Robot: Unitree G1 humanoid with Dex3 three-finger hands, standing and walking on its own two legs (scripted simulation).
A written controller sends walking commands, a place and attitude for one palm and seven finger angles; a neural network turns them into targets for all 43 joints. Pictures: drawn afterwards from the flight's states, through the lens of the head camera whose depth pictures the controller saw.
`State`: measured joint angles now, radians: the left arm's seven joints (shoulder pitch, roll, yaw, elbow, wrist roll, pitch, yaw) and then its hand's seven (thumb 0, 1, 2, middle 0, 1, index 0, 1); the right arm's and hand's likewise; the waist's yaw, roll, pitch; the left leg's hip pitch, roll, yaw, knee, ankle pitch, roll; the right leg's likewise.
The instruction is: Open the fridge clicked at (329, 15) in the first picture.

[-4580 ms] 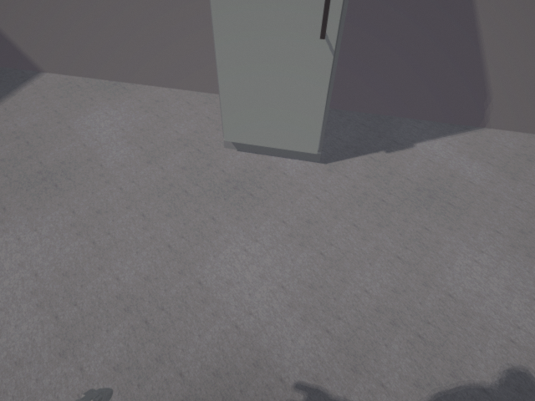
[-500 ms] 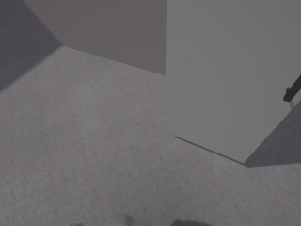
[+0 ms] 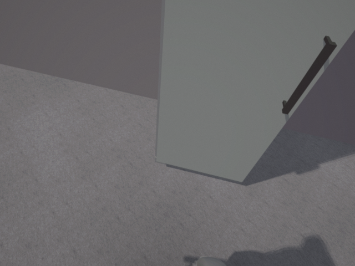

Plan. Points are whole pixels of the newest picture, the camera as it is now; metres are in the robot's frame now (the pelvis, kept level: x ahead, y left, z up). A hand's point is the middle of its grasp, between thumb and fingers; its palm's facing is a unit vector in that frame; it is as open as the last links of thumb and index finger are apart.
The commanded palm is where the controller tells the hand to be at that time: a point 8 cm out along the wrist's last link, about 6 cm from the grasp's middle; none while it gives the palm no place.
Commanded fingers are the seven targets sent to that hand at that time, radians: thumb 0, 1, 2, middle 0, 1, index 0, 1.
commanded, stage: turn to face it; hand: right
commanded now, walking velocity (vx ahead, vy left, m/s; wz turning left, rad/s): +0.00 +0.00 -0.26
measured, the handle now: (304, 79) +0.68 -0.35 +0.09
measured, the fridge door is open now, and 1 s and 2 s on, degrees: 0 0 0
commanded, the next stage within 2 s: take the last steps up to it in 0.02 s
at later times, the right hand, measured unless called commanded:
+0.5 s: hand out of the picture -0.06 -0.24 -0.17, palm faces +0.21 +0.95 -0.22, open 7.4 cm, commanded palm none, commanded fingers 0.00 -0.90 -0.90 0.20 0.30 0.20 0.30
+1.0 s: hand (265, 265) +0.18 -0.23 -0.16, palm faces +0.20 +0.95 -0.22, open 7.2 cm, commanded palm none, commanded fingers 0.00 -0.90 -0.90 0.20 0.30 0.20 0.30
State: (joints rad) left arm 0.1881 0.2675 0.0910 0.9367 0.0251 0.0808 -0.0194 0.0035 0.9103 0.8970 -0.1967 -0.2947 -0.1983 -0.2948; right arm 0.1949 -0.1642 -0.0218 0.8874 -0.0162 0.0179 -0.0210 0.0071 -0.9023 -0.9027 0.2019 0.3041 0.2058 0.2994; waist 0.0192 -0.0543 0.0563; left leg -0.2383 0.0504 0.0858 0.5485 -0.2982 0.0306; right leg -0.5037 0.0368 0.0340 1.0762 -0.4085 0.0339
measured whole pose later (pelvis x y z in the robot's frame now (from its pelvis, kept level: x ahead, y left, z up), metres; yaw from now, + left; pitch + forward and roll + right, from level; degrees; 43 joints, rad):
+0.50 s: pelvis +0.01 -0.04 +0.00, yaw -9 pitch -1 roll +0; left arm 0.24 0.17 0.02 1.00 0.02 -0.01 0.00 0.00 0.91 0.90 -0.20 -0.29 -0.20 -0.30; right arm 0.34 -0.25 -0.05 1.08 -0.03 0.04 0.02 0.01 -0.91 -0.90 0.20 0.30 0.20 0.30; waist -0.04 0.03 0.03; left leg -0.44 0.11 0.09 0.98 -0.39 -0.02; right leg -0.09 0.00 -0.07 0.43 -0.33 -0.03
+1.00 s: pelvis +0.16 -0.04 +0.01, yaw -10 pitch +0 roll +0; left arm 0.29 0.17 0.05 1.08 0.03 0.00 -0.01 0.00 0.91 0.90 -0.19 -0.29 -0.20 -0.29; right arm 0.24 -0.16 -0.04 1.04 -0.02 -0.06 -0.01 -0.01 -0.94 -0.90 0.20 0.30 0.21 0.30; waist 0.01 -0.03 0.03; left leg -0.20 0.03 0.15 0.42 -0.22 0.04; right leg -0.48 -0.10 -0.06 0.98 -0.28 0.01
